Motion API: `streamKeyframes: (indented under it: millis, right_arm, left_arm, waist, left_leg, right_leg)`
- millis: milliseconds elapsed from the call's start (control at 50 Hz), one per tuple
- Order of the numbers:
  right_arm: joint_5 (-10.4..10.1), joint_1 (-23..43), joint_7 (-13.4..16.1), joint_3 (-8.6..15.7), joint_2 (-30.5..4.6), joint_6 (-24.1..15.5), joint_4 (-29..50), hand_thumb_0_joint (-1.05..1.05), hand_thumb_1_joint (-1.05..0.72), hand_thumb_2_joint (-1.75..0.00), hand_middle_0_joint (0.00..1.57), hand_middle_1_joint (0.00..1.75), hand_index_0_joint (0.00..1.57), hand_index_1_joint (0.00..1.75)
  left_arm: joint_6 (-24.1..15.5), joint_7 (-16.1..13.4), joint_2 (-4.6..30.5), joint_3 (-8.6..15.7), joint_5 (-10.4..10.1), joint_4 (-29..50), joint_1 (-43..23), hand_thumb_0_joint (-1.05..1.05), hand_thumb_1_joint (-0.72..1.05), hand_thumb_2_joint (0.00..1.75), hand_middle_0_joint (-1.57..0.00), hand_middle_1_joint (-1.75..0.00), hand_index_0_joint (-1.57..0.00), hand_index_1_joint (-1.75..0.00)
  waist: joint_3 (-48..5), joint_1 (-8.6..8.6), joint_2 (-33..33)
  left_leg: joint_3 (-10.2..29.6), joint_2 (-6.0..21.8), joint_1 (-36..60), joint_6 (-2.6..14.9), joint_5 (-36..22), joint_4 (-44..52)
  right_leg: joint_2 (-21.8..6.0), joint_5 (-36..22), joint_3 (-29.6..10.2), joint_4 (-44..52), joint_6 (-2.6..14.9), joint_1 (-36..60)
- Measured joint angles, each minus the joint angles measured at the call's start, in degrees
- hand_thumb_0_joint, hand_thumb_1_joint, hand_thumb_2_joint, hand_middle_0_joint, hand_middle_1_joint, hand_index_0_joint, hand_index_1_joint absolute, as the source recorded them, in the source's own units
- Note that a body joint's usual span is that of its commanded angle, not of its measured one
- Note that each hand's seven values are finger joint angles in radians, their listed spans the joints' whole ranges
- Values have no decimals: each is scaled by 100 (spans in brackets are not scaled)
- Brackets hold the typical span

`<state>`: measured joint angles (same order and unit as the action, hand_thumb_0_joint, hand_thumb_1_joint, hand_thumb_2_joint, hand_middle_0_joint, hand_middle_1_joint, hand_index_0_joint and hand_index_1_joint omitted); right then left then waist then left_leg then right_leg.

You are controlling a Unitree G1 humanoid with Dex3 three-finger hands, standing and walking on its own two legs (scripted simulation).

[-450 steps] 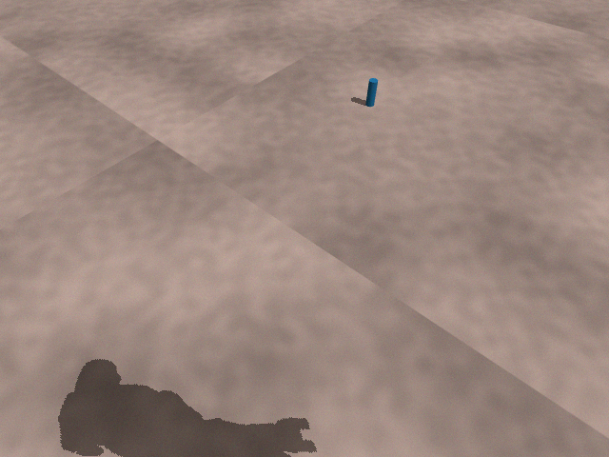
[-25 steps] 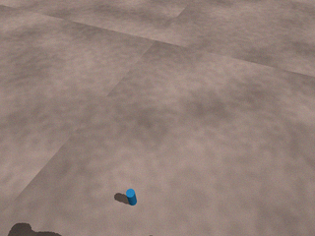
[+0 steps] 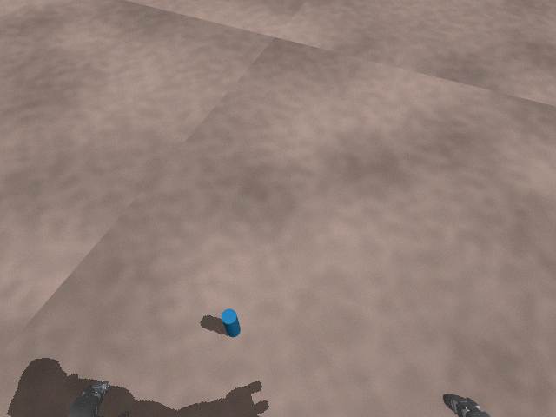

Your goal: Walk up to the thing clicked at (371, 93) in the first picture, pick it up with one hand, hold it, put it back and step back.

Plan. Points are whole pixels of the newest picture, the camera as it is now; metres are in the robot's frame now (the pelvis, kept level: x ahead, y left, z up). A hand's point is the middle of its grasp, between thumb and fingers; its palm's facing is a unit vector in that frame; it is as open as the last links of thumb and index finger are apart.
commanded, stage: go down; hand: left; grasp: from the side
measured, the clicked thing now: (231, 323) +0.45 +0.15 -0.70
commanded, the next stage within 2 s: none
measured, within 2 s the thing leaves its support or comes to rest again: neither
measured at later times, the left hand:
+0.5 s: hand (122, 410) +0.16 +0.26 -0.18, palm faces +0.06 -0.94 -0.32, open 16.9 cm
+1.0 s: hand (119, 413) +0.15 +0.27 -0.20, palm faces +0.07 -0.95 -0.30, open 17.4 cm
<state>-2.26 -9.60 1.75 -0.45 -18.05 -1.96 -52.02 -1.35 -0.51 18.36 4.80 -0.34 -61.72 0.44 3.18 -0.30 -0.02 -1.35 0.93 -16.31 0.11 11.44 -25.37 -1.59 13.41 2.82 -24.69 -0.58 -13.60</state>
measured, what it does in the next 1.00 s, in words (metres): lowers itself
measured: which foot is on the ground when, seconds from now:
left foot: down 0.00-1.00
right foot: down 0.00-1.00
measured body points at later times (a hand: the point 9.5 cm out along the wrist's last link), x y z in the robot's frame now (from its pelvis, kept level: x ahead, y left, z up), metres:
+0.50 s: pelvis +0.00 +0.00 -0.05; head +0.08 +0.02 +0.39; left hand +0.15 +0.31 -0.16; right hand +0.14 -0.26 -0.15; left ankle +0.02 +0.12 -0.74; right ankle -0.01 -0.13 -0.74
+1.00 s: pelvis +0.00 +0.00 -0.09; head +0.09 +0.02 +0.35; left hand +0.15 +0.32 -0.17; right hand +0.16 -0.25 -0.17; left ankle +0.02 +0.12 -0.74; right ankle -0.01 -0.13 -0.74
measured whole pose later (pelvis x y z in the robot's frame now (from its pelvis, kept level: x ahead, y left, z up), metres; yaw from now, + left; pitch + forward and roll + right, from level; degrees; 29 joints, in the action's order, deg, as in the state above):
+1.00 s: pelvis +0.00 +0.00 -0.09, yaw -1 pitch +18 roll -3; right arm -0.2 -13.3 5.1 0.1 -13.4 -10.0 -31.3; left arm 13.9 7.0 20.4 15.8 -0.7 -20.5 17.8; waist -7.5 -2.3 -0.8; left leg 1.2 3.1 -54.1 -0.3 29.7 -65.8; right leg -0.5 31.0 4.1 -62.9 -0.1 -49.8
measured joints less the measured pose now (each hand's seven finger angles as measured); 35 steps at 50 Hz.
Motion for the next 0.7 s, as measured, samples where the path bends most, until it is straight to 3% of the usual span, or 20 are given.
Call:
streamKeyframes:
  millis: [100,200,280,440,700]
  right_arm:
    - [90,-202,-27,96,340,-7,532,0,-96,-92,20,30,21,30]
    - [77,-507,-39,107,422,18,900,0,-94,-91,20,30,21,30]
    - [67,-574,-38,115,385,-58,1156,1,-92,-91,20,30,21,30]
    - [91,-466,66,156,340,-390,1519,1,-89,-90,20,30,21,30]
    - [155,-279,316,52,421,-656,1892,1,-88,-89,20,30,21,30]
  left_arm:
    - [92,199,129,480,315,229,-377,1,50,50,-6,-12,-6,-11]
    - [513,248,131,600,402,740,-116,0,23,30,-5,-8,-5,-7]
    - [813,267,110,631,366,1113,168,0,1,19,-6,-7,-5,-6]
    - [1044,334,20,718,276,2228,763,0,-34,9,-7,-8,-7,-7]
    - [1678,477,127,804,166,3552,1417,0,-54,5,-8,-8,-8,-8]
  waist:
    - [-179,-86,107]
    - [-410,-161,43]
    - [-537,-193,-27]
    - [-689,-135,-37]
    - [-980,-173,-53]
  left_leg:
    - [-46,73,-771,-20,251,-661]
    - [-60,111,-1105,-12,494,-1093]
    - [-50,123,-1466,9,716,-1534]
    - [23,135,-2282,22,1146,-2470]
    - [173,171,-2944,-10,1575,-3297]
  right_leg:
    - [48,233,-66,-671,35,-803]
    - [71,423,-91,-1023,25,-1110]
    - [70,623,-93,-1423,5,-1450]
    - [56,1059,-49,-2329,-11,-2224]
    - [79,1493,71,-3077,14,-2799]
